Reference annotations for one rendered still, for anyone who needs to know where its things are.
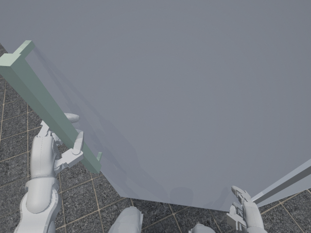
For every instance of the handle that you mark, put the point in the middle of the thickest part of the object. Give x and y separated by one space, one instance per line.
17 72

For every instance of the fridge door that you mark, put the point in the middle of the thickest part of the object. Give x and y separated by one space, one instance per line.
184 98

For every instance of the robot left forearm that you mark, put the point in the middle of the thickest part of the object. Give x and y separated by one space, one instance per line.
39 206

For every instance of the robot left hand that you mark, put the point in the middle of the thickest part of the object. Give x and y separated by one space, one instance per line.
44 151

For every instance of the robot left thigh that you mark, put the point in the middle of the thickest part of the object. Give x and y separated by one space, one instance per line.
129 221

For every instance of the robot right hand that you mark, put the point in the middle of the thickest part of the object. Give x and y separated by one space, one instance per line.
248 214

